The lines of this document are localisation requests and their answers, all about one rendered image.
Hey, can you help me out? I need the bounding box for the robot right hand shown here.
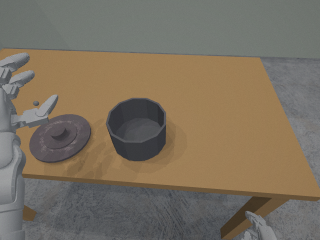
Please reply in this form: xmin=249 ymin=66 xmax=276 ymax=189
xmin=241 ymin=211 xmax=278 ymax=240

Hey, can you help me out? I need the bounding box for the robot left forearm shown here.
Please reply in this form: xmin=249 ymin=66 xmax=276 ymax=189
xmin=0 ymin=132 xmax=26 ymax=240

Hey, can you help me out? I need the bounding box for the table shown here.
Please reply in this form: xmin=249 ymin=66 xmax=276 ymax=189
xmin=0 ymin=48 xmax=320 ymax=240

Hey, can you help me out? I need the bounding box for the knob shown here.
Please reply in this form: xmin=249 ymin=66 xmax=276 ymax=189
xmin=49 ymin=124 xmax=67 ymax=140

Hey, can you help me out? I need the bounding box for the pot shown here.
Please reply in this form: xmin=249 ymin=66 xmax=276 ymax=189
xmin=105 ymin=97 xmax=166 ymax=161

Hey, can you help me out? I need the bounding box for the robot left hand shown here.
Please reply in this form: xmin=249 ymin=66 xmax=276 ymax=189
xmin=0 ymin=52 xmax=59 ymax=134

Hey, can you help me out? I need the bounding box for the lid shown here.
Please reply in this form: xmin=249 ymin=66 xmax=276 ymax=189
xmin=29 ymin=114 xmax=91 ymax=163

